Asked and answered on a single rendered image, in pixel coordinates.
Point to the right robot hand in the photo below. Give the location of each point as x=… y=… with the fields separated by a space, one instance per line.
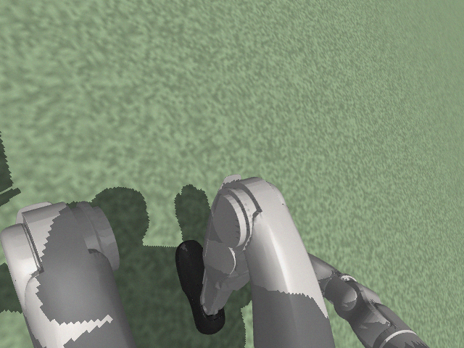
x=324 y=272

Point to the right robot arm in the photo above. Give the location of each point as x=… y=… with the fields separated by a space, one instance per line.
x=375 y=325

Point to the right robot foot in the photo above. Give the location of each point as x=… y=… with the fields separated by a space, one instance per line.
x=190 y=267

